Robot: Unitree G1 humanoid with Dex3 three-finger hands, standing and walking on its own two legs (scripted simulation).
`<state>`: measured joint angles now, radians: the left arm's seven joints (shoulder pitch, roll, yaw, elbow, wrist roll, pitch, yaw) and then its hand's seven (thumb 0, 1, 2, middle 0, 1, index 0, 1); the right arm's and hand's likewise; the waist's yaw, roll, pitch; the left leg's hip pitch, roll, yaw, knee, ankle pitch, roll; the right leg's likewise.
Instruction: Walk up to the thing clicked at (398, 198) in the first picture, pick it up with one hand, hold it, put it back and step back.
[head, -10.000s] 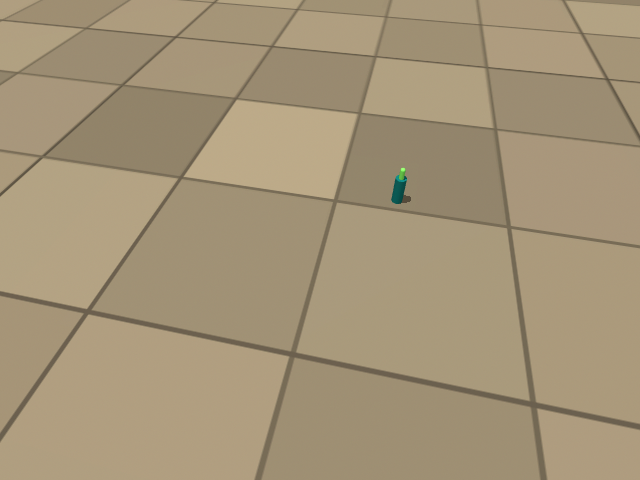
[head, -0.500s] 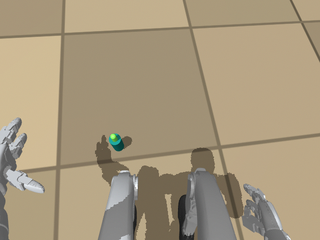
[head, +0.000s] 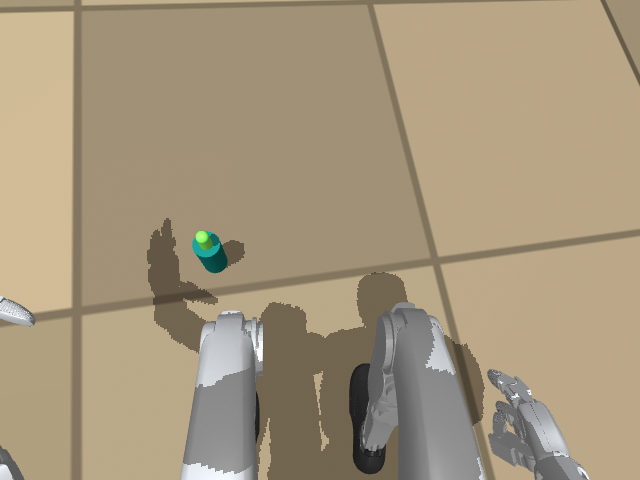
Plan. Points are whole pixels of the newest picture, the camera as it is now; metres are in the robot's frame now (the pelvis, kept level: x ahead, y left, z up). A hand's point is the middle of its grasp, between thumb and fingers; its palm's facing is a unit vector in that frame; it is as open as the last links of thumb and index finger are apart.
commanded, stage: go down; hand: left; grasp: from the side
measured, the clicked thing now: (209, 250) +0.46 +0.20 -0.35
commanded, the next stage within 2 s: none
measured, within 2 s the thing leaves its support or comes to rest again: neither
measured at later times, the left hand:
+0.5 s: hand (6, 238) +0.38 +0.37 -0.06, palm faces +0.08 -0.99 -0.10, open 17.4 cm
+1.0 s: hand (8, 232) +0.40 +0.38 -0.07, palm faces +0.08 -0.99 -0.08, open 17.4 cm
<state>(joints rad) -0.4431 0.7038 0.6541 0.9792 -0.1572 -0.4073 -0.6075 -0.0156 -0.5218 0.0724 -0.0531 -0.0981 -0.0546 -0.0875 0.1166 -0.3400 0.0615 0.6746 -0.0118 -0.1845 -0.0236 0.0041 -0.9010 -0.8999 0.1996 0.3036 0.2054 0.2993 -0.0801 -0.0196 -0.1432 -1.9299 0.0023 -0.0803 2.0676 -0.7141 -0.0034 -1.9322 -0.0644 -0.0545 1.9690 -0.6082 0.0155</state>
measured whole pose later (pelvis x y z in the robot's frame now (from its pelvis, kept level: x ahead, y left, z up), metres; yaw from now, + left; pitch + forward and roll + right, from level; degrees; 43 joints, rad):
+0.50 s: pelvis -0.01 +0.00 -0.05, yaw -1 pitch +32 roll -6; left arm -0.56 0.79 0.71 1.04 -0.16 -0.40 -0.68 -0.02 -0.52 0.07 -0.05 -0.09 -0.05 -0.08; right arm 0.12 -0.35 0.09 0.69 -0.03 -0.18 -0.02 0.00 -0.91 -0.90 0.20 0.30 0.21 0.30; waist -0.11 -0.02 -0.11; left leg -2.07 -0.01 -0.09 2.22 -0.71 0.01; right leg -2.06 -0.07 -0.05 2.11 -0.60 0.02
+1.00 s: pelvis -0.01 +0.01 -0.07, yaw -1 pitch +31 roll -7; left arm -0.61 0.84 0.73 1.07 -0.17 -0.42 -0.70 -0.02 -0.52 0.10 -0.04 -0.10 -0.04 -0.09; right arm 0.12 -0.36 0.11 0.68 -0.03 -0.18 -0.01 0.00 -0.90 -0.90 0.20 0.30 0.21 0.30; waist -0.12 -0.03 -0.09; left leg -2.11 -0.02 -0.10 2.28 -0.71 0.01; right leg -2.09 -0.07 -0.05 2.15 -0.60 0.03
